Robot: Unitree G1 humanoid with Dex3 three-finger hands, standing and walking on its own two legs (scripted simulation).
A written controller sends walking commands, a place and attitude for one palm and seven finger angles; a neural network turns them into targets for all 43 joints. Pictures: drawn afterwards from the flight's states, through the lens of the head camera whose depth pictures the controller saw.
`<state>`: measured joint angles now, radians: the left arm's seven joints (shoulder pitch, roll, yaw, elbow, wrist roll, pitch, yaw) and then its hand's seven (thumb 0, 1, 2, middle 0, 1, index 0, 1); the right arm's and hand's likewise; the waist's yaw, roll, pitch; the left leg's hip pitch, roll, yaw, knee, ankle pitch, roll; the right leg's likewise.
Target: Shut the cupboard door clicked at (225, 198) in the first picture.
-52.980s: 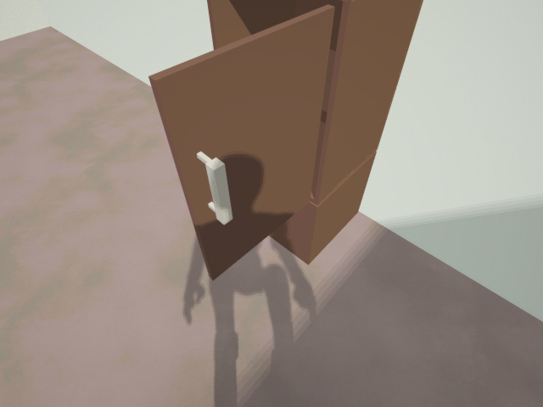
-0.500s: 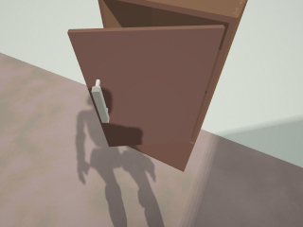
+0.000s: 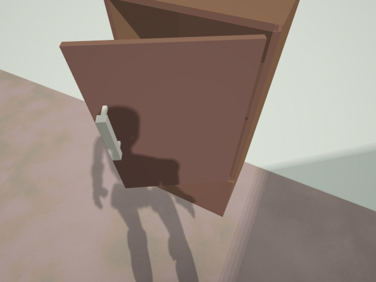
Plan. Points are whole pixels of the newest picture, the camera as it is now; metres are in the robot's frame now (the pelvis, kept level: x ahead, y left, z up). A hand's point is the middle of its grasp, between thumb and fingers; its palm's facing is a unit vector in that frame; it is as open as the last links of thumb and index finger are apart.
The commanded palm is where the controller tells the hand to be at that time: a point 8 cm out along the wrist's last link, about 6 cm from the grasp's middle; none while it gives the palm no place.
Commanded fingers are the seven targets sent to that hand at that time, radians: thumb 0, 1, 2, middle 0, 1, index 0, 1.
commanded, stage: raise the hand and make a fist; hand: left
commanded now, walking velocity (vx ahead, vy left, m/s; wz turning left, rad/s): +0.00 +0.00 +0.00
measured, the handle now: (111, 133) +0.46 +0.24 +0.01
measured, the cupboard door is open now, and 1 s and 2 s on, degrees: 30 30 30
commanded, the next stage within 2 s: bring the fist close to the handle in 1.88 s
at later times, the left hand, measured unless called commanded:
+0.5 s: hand out of the picture +0.11 +0.22 -0.04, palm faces +0.24 -0.97 -0.04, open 5.6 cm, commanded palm +0.10 +0.25 -0.04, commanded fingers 0.00 0.90 0.90 -0.69 -0.84 -0.69 -0.84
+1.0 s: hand (86, 264) +0.16 +0.21 -0.02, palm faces +0.08 -1.00 -0.02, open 3.4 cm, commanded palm +0.12 +0.28 -0.01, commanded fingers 0.00 0.90 0.90 -1.15 -1.34 -1.15 -1.34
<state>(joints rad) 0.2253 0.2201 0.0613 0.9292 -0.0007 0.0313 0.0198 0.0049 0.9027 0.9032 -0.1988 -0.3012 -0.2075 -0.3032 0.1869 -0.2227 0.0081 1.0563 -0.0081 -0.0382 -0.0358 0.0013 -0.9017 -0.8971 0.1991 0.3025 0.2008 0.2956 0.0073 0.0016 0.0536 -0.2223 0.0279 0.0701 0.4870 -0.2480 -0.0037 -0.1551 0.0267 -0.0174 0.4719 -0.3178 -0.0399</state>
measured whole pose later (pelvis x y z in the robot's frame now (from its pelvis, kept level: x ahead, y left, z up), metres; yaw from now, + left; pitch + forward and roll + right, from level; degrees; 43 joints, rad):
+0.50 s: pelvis -0.08 -0.01 -0.11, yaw +1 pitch +13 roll -1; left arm 0.42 0.16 0.23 0.06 -0.33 -0.61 -0.25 0.02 0.90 0.90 -0.52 -0.65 -0.53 -0.65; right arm 0.15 -0.24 -0.03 0.59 0.01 -0.30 -0.08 0.01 -0.90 -0.90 0.20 0.30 0.20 0.30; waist 0.08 0.02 -0.12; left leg -0.98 0.00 -0.09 1.23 -0.49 -0.04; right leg -0.91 0.03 -0.10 1.24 -0.57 -0.07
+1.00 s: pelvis -0.06 +0.04 -0.09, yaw -1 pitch +13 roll -3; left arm 0.44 0.19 0.08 -0.12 -0.22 -0.39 -0.10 0.01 0.90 0.91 -0.97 -1.15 -0.98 -1.15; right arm 0.25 -0.24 0.00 0.55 0.00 -0.24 -0.06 0.01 -0.90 -0.90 0.20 0.30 0.20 0.30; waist 0.01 0.03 -0.12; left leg -0.90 -0.01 -0.04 1.14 -0.47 0.02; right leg -0.81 0.01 -0.04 1.11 -0.52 0.00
